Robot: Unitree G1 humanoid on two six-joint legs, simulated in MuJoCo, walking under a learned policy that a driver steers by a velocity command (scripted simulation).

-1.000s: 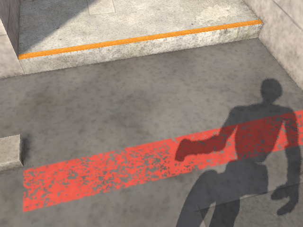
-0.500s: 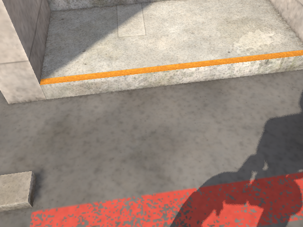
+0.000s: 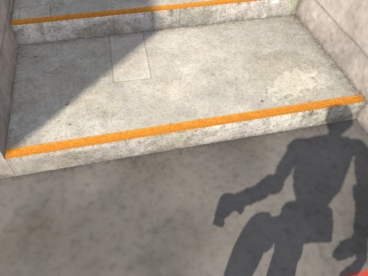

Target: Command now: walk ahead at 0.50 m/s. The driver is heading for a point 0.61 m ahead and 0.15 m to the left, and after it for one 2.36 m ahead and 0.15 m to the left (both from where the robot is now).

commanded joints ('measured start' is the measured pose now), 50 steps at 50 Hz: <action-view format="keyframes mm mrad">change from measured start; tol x32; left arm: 1 -125 36 -1 -81 -4 -14 0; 11 380 267 83 49 25 -48 35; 50 104 83 29 -75 11 2 45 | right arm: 1 48 -137 -24 -21 -3 -13 -8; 31 -452 -44 -1 -189 -20 50 36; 38 23 -217 -80 -79 -48 39 10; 50 -136 -220 -66 -115 4 46 -17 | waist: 1 -13 104 64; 11 143 -230 -346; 30 81 -9 85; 39 -66 325 -276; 50 49 79 -86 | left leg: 1 -34 266 -123 -76 319 111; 8 86 298 -88 232 757 71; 10 -277 175 0 774 343 14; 11 -553 0 -37 1051 -352 -6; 12 -634 72 -151 1100 -281 13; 27 -655 160 -52 591 230 -39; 36 -386 2 89 391 -33 110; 39 306 424 -770 131 -105 379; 43 -76 313 -388 104 646 249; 50 -133 191 -273 154 916 151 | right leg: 1 8 33 -45 -112 57 -2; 9 527 122 -60 -319 -94 -129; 11 971 -326 677 -479 -215 -315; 17 480 -117 178 -621 -30 -158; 36 779 -142 -212 -213 883 -95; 38 469 -95 -231 318 422 -55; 39 6 170 -150 699 -472 5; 50 67 58 16 220 -198 90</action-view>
